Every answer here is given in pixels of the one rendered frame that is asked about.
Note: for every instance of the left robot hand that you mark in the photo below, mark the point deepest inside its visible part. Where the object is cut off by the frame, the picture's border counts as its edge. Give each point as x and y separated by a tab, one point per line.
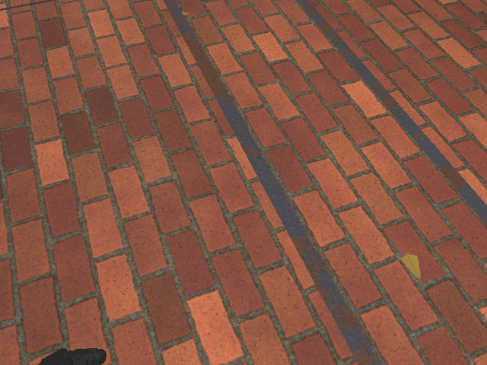
89	356

